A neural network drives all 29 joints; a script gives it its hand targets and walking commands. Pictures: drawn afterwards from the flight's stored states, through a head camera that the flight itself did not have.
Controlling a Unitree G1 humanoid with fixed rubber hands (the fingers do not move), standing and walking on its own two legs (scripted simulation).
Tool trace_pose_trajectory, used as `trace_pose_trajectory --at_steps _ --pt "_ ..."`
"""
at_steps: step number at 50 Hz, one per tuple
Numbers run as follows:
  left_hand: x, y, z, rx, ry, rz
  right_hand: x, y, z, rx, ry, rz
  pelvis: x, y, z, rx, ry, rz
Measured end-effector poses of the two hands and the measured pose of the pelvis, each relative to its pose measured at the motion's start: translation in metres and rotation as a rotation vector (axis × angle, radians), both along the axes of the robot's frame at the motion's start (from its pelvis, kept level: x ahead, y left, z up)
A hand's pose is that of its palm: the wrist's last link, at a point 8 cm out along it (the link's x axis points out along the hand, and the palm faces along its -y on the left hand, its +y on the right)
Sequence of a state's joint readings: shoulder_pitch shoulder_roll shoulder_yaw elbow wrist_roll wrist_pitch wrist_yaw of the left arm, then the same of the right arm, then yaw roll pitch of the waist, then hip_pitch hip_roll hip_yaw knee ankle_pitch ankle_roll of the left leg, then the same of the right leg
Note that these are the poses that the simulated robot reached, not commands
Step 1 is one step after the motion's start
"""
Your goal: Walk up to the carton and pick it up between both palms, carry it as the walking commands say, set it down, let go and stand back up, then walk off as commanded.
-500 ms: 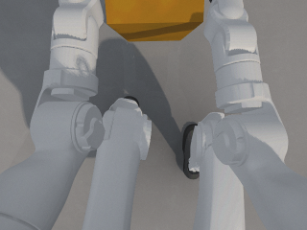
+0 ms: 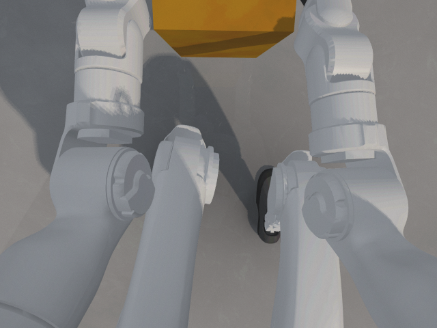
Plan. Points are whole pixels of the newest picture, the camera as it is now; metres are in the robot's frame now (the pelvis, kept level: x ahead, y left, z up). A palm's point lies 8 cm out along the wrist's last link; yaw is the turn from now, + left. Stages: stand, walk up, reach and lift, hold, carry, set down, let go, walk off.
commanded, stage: reach and lift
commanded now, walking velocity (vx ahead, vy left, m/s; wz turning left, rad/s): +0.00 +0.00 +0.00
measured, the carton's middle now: out of the picture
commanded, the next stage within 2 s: none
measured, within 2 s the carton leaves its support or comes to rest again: neither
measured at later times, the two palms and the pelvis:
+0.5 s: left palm out of the picture +0.51 +0.22 -0.04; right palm out of the picture +0.53 -0.02 -0.05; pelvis -0.01 +0.00 +0.04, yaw +1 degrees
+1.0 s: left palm out of the picture +0.49 +0.22 +0.03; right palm out of the picture +0.52 -0.02 +0.02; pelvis -0.01 +0.00 +0.09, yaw +2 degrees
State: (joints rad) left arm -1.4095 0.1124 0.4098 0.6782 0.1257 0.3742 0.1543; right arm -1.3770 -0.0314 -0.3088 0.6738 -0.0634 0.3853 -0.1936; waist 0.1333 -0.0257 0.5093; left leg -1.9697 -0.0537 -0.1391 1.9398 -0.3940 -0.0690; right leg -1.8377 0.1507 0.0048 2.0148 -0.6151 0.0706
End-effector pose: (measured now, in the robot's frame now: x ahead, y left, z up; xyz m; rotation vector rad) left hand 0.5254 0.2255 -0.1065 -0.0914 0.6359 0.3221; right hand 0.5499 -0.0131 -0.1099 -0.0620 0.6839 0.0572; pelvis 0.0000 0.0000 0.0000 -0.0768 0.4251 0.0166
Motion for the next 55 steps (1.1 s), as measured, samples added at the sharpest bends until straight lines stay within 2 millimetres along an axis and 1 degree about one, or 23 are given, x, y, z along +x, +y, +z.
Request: trace_pose_trajectory --at_steps 7,14,17,20,26,32,35,38,48,55 --pt "-0.007 0.007 0.016 -0.014 -0.02 0.02 -0.005 0.008 0.015 0.002 -0.016 0.01 -0.007 0.002 0.009 -0.006 -0.019 0.009" --pt "-0.011 0.001 0.022 -0.023 -0.012 0.011 -0.008 0.001 0.027 -0.002 -0.008 -0.003 -0.009 0.004 0.018 -0.026 -0.021 0.018" --pt "-0.014 -0.003 0.032 -0.023 -0.019 0.01 -0.01 -0.003 0.036 -0.001 -0.013 -0.003 -0.009 0.004 0.024 -0.028 -0.032 0.02" --pt "-0.015 -0.006 0.047 -0.015 -0.024 0.009 -0.013 -0.006 0.048 0.011 -0.018 -0.01 -0.009 0.003 0.031 -0.026 -0.049 0.022" --pt "-0.018 -0.007 0.069 -0.003 -0.006 0.011 -0.018 -0.006 0.064 0.01 -0.004 -0.001 -0.011 -0.001 0.047 -0.003 -0.067 0.024" --pt "-0.023 -0.01 0.079 -0.015 -0.014 0.008 -0.021 -0.009 0.081 0.001 -0.012 -0.007 -0.011 -0.002 0.058 0.008 -0.08 0.024" --pt "-0.025 -0.011 0.087 -0.023 -0.034 0.009 -0.021 -0.01 0.094 -0.005 -0.032 -0.004 -0.011 -0.003 0.062 0.007 -0.087 0.024" --pt "-0.028 -0.011 0.094 -0.019 -0.027 0.012 -0.022 -0.01 0.101 0.003 -0.023 -0.011 -0.011 -0.003 0.068 0.004 -0.096 0.027" --pt "-0.037 -0.005 0.127 -0.003 -0.02 0.015 -0.031 -0.004 0.128 -0.001 -0.021 0.009 -0.012 -0.001 0.09 0.003 -0.134 0.039" --pt "-0.037 -0.011 0.149 -0.009 -0.024 0.001 -0.037 -0.01 0.148 -0.002 -0.028 -0.01 -0.011 0.002 0.104 0.001 -0.156 0.045"
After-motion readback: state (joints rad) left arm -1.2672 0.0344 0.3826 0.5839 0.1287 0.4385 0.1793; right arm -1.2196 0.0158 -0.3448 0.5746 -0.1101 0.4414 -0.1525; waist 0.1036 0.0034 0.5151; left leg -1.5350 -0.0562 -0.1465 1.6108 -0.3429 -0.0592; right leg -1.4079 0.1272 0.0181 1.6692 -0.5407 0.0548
